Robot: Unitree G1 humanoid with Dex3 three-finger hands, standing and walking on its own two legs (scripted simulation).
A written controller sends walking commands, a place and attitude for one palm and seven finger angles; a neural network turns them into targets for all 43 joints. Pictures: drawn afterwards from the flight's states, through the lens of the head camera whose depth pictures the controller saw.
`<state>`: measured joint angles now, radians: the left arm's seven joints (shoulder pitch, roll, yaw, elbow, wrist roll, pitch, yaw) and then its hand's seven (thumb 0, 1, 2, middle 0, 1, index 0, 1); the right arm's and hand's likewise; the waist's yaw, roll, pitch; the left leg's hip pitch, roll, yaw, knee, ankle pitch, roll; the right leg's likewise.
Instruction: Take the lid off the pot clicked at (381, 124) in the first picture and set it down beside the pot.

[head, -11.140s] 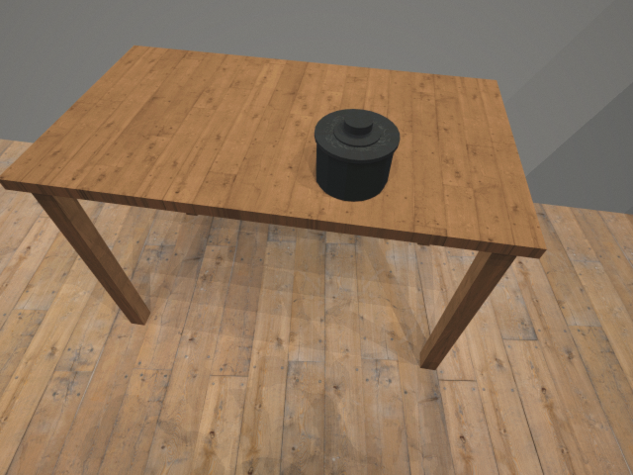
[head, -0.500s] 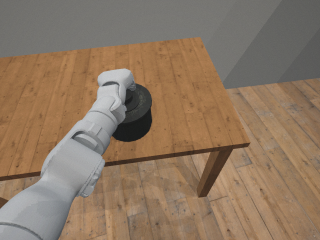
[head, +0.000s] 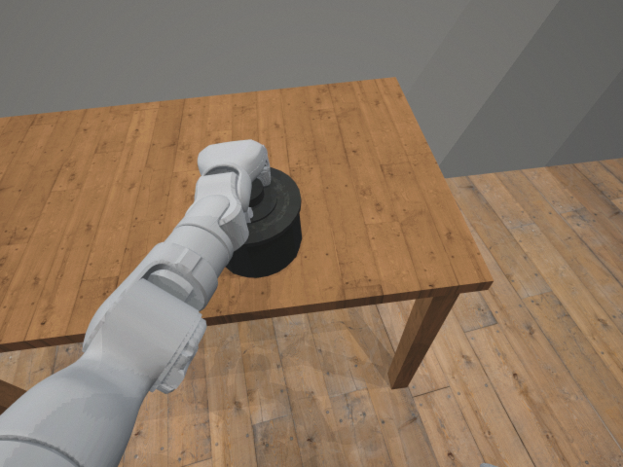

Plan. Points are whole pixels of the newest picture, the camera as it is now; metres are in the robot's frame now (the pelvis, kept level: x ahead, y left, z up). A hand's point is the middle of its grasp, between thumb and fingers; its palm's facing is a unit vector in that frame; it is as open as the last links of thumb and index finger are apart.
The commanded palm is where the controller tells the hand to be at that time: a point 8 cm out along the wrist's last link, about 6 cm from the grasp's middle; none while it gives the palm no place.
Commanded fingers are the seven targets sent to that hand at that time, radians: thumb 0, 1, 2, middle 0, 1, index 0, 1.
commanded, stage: close the fingers and squeeze the knob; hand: left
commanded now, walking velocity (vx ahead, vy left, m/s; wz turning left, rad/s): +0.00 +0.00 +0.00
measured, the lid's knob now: (245, 191) +0.50 +0.08 +0.06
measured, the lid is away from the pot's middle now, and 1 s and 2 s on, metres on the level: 0.00 0.00 0.01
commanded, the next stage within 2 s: lift the lid straight up in 0.80 s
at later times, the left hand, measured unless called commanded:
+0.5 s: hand (241, 196) +0.47 +0.08 +0.08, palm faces -0.33 -0.06 -0.94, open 8.5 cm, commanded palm +0.47 +0.08 +0.14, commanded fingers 0.00 0.34 1.04 -0.72 -0.97 -0.71 -0.97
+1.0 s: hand (241, 196) +0.47 +0.08 +0.08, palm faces -0.32 -0.06 -0.94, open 8.5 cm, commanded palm +0.47 +0.08 +0.15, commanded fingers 0.00 0.50 1.12 -0.81 -1.01 -0.79 -1.01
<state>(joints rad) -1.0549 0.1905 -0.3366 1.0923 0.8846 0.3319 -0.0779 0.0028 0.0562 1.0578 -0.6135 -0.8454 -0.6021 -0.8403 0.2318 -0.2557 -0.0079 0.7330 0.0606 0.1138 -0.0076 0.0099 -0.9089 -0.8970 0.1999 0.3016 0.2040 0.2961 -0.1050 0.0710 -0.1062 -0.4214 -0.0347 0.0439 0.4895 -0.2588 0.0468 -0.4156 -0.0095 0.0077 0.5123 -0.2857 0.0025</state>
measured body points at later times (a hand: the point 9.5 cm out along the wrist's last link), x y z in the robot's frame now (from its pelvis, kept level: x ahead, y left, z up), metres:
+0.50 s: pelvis +0.00 +0.00 +0.00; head +0.05 -0.03 +0.45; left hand +0.48 +0.08 +0.13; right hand +0.07 -0.27 -0.14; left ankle -0.02 +0.09 -0.73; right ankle -0.03 -0.12 -0.73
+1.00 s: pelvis +0.00 +0.00 +0.00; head +0.05 -0.03 +0.45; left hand +0.48 +0.08 +0.13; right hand +0.06 -0.26 -0.14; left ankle -0.02 +0.09 -0.73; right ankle -0.03 -0.12 -0.73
